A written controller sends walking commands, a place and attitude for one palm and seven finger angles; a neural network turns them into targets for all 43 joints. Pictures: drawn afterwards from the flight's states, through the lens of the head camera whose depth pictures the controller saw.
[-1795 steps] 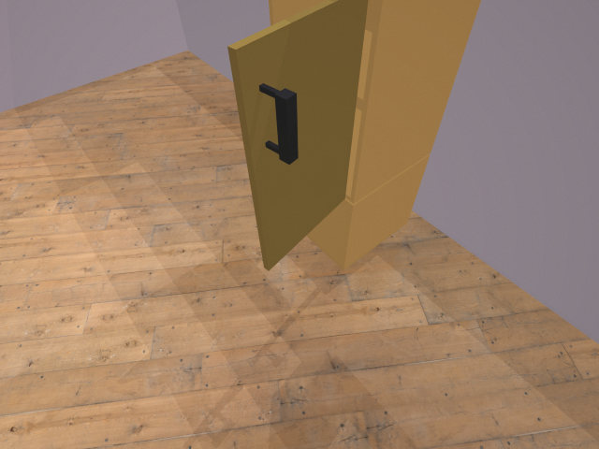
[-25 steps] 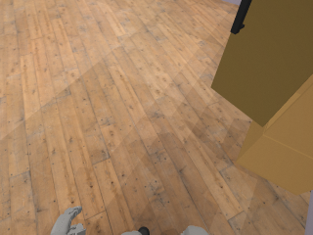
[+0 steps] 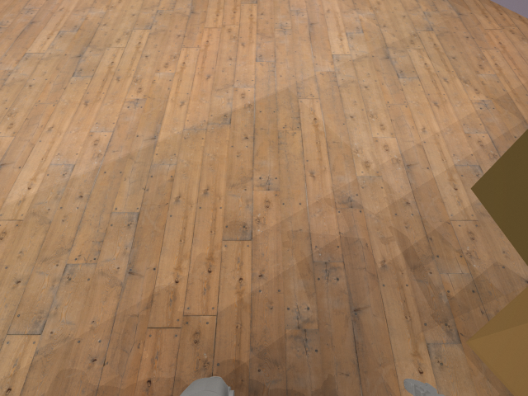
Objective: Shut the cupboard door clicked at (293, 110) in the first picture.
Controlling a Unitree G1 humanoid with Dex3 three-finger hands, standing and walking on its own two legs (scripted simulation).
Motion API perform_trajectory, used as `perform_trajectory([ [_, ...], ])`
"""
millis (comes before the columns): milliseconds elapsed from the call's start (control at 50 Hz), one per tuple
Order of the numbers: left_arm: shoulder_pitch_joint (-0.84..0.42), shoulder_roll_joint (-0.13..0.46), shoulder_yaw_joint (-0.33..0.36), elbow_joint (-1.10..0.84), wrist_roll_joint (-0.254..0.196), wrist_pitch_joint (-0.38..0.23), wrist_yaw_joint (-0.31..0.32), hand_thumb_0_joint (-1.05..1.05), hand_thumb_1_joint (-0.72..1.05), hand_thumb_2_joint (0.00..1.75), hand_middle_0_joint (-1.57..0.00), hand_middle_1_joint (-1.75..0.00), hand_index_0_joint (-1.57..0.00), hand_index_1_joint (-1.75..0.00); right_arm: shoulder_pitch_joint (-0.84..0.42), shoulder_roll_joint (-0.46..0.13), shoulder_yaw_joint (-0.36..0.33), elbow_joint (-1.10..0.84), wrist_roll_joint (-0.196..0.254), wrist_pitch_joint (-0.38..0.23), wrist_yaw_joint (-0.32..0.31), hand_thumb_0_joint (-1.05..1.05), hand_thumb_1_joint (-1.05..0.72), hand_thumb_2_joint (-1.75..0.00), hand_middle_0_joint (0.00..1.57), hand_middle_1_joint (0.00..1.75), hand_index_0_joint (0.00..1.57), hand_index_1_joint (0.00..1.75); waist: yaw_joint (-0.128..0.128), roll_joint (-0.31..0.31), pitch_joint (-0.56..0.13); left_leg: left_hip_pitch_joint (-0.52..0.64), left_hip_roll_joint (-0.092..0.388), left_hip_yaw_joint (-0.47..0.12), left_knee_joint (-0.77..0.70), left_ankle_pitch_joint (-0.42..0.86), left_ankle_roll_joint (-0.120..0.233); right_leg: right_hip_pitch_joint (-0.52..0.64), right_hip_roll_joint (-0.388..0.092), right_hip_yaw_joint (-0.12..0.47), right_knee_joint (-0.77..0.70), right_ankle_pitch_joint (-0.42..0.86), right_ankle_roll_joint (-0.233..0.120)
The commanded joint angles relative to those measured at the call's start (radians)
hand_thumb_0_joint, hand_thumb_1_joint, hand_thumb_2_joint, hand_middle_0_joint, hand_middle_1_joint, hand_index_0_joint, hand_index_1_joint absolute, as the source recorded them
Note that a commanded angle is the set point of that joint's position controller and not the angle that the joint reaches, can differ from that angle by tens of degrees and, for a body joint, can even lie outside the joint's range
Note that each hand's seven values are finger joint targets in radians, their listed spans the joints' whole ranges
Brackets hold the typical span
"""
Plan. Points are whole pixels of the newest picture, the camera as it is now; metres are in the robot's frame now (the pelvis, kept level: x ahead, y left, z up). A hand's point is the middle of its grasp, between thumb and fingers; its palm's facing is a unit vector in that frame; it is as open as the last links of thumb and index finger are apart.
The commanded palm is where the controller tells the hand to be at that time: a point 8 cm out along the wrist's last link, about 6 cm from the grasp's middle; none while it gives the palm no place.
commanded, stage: walk to a spot facing it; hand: left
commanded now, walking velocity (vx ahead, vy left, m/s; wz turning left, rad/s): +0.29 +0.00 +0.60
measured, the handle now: out of the picture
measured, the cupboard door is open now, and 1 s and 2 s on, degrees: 72 72 72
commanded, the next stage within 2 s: turn to face it in 0.78 s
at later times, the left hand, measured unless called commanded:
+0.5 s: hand (154, 345) +0.19 +0.21 -0.14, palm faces +0.24 -0.93 -0.27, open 7.3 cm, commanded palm none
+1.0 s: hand (117, 362) +0.17 +0.27 -0.17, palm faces +0.55 -0.80 -0.24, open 7.3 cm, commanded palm none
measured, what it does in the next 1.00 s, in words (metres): walks ahead, turning left: left foot, then right foot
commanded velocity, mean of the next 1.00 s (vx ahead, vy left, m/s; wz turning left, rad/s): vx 0.14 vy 0.00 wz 0.42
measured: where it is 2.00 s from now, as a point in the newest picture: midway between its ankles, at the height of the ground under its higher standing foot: (247, 349)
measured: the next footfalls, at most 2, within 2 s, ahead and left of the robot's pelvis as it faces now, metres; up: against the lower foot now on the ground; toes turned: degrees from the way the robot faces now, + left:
left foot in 0.04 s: +0.03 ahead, +0.13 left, +0.00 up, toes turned +5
right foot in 0.40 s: +0.23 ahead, -0.12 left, +0.00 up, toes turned +7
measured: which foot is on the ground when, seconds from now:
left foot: up 0.00-0.02, down 0.04-0.40, up 0.42-0.78, down 0.80-1.00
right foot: down 0.00-0.02, up 0.04-0.38, down 0.40-0.78, up 0.80-1.00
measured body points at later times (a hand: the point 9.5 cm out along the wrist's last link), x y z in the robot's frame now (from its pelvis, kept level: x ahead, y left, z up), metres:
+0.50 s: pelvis +0.13 -0.02 +0.00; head +0.17 -0.03 +0.44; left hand +0.18 +0.26 -0.12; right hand +0.20 -0.27 -0.16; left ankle +0.01 +0.09 -0.65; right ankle +0.19 -0.12 -0.73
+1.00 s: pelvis +0.23 +0.06 +0.00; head +0.26 +0.10 +0.45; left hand +0.14 +0.32 -0.15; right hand +0.47 -0.09 -0.12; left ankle +0.24 +0.14 -0.73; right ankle +0.30 -0.10 -0.65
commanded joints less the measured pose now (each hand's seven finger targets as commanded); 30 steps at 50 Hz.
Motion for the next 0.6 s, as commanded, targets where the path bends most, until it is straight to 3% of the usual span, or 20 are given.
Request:
perform_trajectory([
  [0, 0.038, 0.154, 0.054, -0.086, -0.014, -0.016, -0.013, 0.00, 0.90, 0.90, -0.20, -0.30, -0.20, -0.30, 0.191, -0.243, -0.054, -0.053, -0.022, -0.062, -0.004, 0.00, -0.90, -0.90, 0.20, 0.30, 0.20, 0.30, -0.100, 0.255, -0.310, 0.524, 0.280, -0.367, -0.318, 0.315, 0.179, -0.325, -0.013, -0.001, 0.381, 0.024, 0.034],
  [20, -0.071, 0.132, 0.031, -0.148, -0.002, -0.017, -0.017, 0.00, 0.90, 0.90, -0.20, -0.30, -0.20, -0.30, 0.292, -0.300, -0.066, -0.024, -0.018, -0.058, -0.011, 0.00, -0.90, -0.90, 0.20, 0.30, 0.20, 0.30, -0.155, 0.322, -0.289, 0.554, 0.424, -0.555, -0.361, 0.422, 0.295, -0.511, 0.038, 0.080, 0.525, -0.278, 0.034],
  [40, -0.173, 0.143, 0.035, -0.159, 0.003, -0.008, -0.011, 0.00, 0.90, 0.90, -0.20, -0.30, -0.20, -0.30, 0.318, -0.277, -0.061, -0.009, -0.017, -0.061, -0.023, 0.00, -0.90, -0.90, 0.20, 0.30, 0.20, 0.30, -0.171, 0.257, -0.237, 0.462, 0.391, -0.543, -0.387, 0.295, 0.287, -0.548, 0.013, 0.158, 0.564, -0.238, 0.030],
  [80, -0.207, 0.143, 0.042, -0.140, -0.002, -0.013, -0.027, 0.00, 0.90, 0.90, -0.20, -0.30, -0.20, -0.30, 0.215, -0.209, -0.039, -0.043, -0.019, -0.077, -0.036, 0.00, -0.90, -0.90, 0.20, 0.30, 0.20, 0.30, -0.114, 0.204, -0.115, 0.297, 0.304, -0.475, -0.425, 0.165, 0.242, -0.529, 0.000, 0.199, 0.572, -0.083, 0.033],
  [100, -0.175, 0.138, 0.045, -0.121, 0.000, -0.012, -0.036, 0.00, 0.90, 0.90, -0.20, -0.30, -0.20, -0.30, 0.162, -0.201, -0.034, -0.057, -0.020, -0.082, -0.037, 0.00, -0.90, -0.90, 0.20, 0.30, 0.20, 0.30, -0.077, 0.181, -0.092, 0.255, 0.268, -0.418, -0.439, 0.149, 0.222, -0.507, 0.004, 0.196, 0.553, -0.025, 0.037],
  [120, -0.152, 0.134, 0.045, -0.107, 0.000, -0.011, -0.043, 0.00, 0.90, 0.90, -0.20, -0.30, -0.20, -0.30, 0.147, -0.190, -0.030, -0.059, -0.018, -0.089, -0.036, 0.00, -0.90, -0.90, 0.20, 0.30, 0.20, 0.30, -0.060, 0.163, -0.092, 0.241, 0.233, -0.376, -0.445, 0.159, 0.209, -0.479, 0.013, 0.191, 0.515, 0.013, 0.040],
  [240, -0.170, 0.120, 0.037, -0.116, -0.004, -0.013, -0.060, 0.00, 0.90, 0.90, -0.20, -0.30, -0.20, -0.30, 0.145, -0.191, -0.034, -0.040, -0.018, -0.099, -0.029, 0.00, -0.90, -0.90, 0.20, 0.30, 0.20, 0.30, -0.035, 0.193, -0.063, 0.141, 0.169, -0.313, -0.480, 0.072, 0.199, -0.344, 0.052, 0.144, 0.201, 0.114, 0.057],
  [300, -0.131, 0.124, 0.041, -0.113, -0.003, -0.024, -0.063, 0.00, 0.90, 0.90, -0.20, -0.30, -0.20, -0.30, 0.126, -0.194, -0.041, -0.035, -0.019, -0.095, -0.027, 0.00, -0.90, -0.90, 0.20, 0.30, 0.20, 0.30, -0.006, 0.180, -0.069, 0.045, 0.165, -0.326, -0.434, 0.028, 0.189, -0.161, 0.098, 0.114, 0.068, 0.170, 0.058],
  [320, -0.082, 0.129, 0.046, -0.098, -0.002, -0.028, -0.062, 0.00, 0.90, 0.90, -0.20, -0.30, -0.20, -0.30, 0.113, -0.185, -0.041, -0.035, -0.017, -0.094, -0.027, 0.00, -0.90, -0.90, 0.20, 0.30, 0.20, 0.30, 0.021, 0.151, -0.079, -0.005, 0.148, -0.322, -0.389, 0.020, 0.178, -0.056, 0.120, 0.101, 0.018, 0.192, 0.055],
  [340, 0.010, 0.151, 0.056, -0.073, 0.000, -0.038, -0.056, 0.00, 0.90, 0.90, -0.20, -0.30, -0.20, -0.30, 0.102, -0.171, -0.038, -0.038, -0.011, -0.095, -0.027, 0.00, -0.90, -0.90, 0.20, 0.30, 0.20, 0.30, 0.064, 0.099, -0.105, -0.106, 0.105, -0.294, -0.277, -0.001, 0.151, 0.120, 0.109, 0.129, -0.063, 0.182, 0.044],
  [360, 0.141, 0.230, 0.077, -0.042, 0.007, -0.053, -0.044, 0.00, 0.90, 0.90, -0.20, -0.30, -0.20, -0.30, 0.102, -0.116, -0.027, -0.052, 0.000, -0.100, -0.022, 0.00, -0.90, -0.90, 0.20, 0.30, 0.20, 0.30, 0.126, -0.098, -0.169, -0.267, 0.004, -0.201, -0.036, -0.083, 0.100, 0.335, -0.040, 0.297, -0.204, -0.014, 0.003],
  [380, 0.226, 0.329, 0.094, -0.036, 0.014, -0.057, -0.027, 0.00, 0.90, 0.90, -0.20, -0.30, -0.20, -0.30, 0.117, -0.051, -0.016, -0.083, 0.008, -0.104, -0.019, 0.00, -0.90, -0.90, 0.20, 0.30, 0.20, 0.30, 0.158, -0.380, -0.237, -0.379, -0.108, -0.088, 0.333, -0.257, 0.055, 0.386, -0.342, 0.712, -0.407, -0.244, -0.097],
  [400, 0.170, 0.296, 0.081, -0.044, 0.001, -0.050, -0.020, 0.00, 0.90, 0.90, -0.20, -0.30, -0.20, -0.30, 0.108, -0.088, -0.028, -0.085, -0.010, -0.099, -0.015, 0.00, -0.90, -0.90, 0.20, 0.30, 0.20, 0.30, 0.110, -0.260, -0.191, -0.398, -0.031, -0.147, 0.500, -0.209, 0.060, 0.265, -0.358, 0.745, -0.456, -0.370, -0.137],
  [420, 0.093, 0.256, 0.076, -0.060, 0.005, -0.054, -0.013, 0.00, 0.90, 0.90, -0.20, -0.30, -0.20, -0.30, 0.117, -0.078, -0.028, -0.071, -0.014, -0.103, -0.013, 0.00, -0.90, -0.90, 0.20, 0.30, 0.20, 0.30, 0.070, -0.275, -0.176, -0.418, 0.004, -0.156, 0.598, -0.101, 0.059, 0.207, -0.336, 0.736, -0.446, -0.358, -0.139],
  [440, 0.033, 0.199, 0.061, -0.067, 0.004, -0.057, -0.009, 0.00, 0.90, 0.90, -0.20, -0.30, -0.20, -0.30, 0.100, -0.086, -0.029, -0.054, -0.017, -0.100, -0.007, 0.00, -0.90, -0.90, 0.20, 0.30, 0.20, 0.30, 0.044, -0.219, -0.127, -0.399, 0.052, -0.153, 0.621, -0.008, 0.050, 0.116, -0.310, 0.594, -0.429, -0.251, -0.126],
  [460, -0.013, 0.151, 0.047, -0.071, 0.004, -0.064, -0.008, 0.00, 0.90, 0.90, -0.20, -0.30, -0.20, -0.30, 0.108, -0.070, -0.026, -0.034, -0.017, -0.092, 0.001, 0.00, -0.90, -0.90, 0.20, 0.30, 0.20, 0.30, 0.010, -0.146, -0.126, -0.347, 0.075, -0.140, 0.600, 0.060, 0.037, 0.060, -0.266, 0.424, -0.407, -0.081, -0.107],
  [480, -0.031, 0.124, 0.043, -0.069, 0.003, -0.066, -0.006, 0.00, 0.90, 0.90, -0.20, -0.30, -0.20, -0.30, 0.124, -0.046, -0.022, -0.020, -0.013, -0.083, 0.008, 0.00, -0.90, -0.90, 0.20, 0.30, 0.20, 0.30, -0.009, -0.127, -0.135, -0.302, 0.077, -0.114, 0.553, 0.080, 0.029, 0.047, -0.230, 0.292, -0.377, 0.091, -0.099],
  [520, -0.015, 0.116, 0.038, -0.053, 0.003, -0.073, -0.005, 0.00, 0.90, 0.90, -0.20, -0.30, -0.20, -0.30, 0.115, -0.022, -0.016, -0.017, -0.009, -0.065, 0.013, 0.00, -0.90, -0.90, 0.20, 0.30, 0.20, 0.30, -0.014, -0.147, -0.112, -0.289, 0.075, -0.067, 0.467, 0.078, 0.007, 0.049, -0.219, 0.160, -0.347, 0.403, -0.108],
  [580, 0.019, 0.131, 0.039, -0.022, 0.001, -0.071, -0.002, 0.00, 0.90, 0.90, -0.20, -0.30, -0.20, -0.30, 0.076, 0.009, -0.005, -0.033, -0.008, -0.053, 0.023, 0.00, -0.90, -0.90, 0.20, 0.30, 0.20, 0.30, -0.011, -0.120, -0.111, -0.264, 0.064, -0.008, 0.303, 0.086, 0.000, 0.096, -0.206, 0.054, -0.311, 0.604, -0.099],
])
